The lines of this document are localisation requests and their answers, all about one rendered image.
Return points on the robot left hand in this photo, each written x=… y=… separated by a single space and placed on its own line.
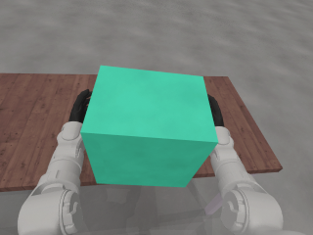
x=79 y=109

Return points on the robot right hand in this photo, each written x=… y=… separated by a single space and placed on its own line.
x=215 y=111

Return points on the carton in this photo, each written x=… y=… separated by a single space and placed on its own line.
x=147 y=128

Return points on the table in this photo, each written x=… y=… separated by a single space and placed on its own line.
x=35 y=106

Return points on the robot right upper arm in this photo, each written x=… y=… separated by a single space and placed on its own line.
x=246 y=212

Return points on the robot left upper arm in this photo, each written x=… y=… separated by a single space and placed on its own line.
x=53 y=213

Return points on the robot left forearm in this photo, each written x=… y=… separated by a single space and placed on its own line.
x=66 y=164

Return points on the robot right forearm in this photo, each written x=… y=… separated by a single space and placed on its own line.
x=228 y=168

